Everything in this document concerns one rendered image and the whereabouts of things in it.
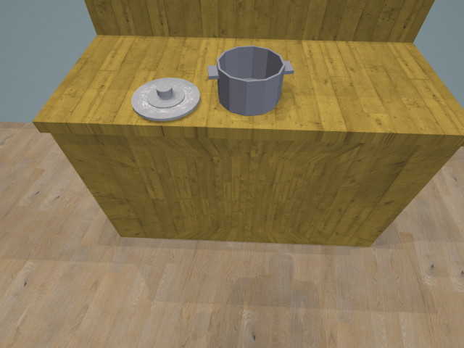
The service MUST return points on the lid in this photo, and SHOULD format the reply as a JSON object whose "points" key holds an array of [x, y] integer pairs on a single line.
{"points": [[149, 105]]}

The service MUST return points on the table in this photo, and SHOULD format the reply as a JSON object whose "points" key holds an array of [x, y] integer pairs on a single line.
{"points": [[362, 125]]}

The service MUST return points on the knob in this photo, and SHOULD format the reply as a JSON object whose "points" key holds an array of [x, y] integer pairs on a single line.
{"points": [[164, 90]]}

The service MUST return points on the pot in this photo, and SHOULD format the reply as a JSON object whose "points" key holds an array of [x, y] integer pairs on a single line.
{"points": [[249, 79]]}

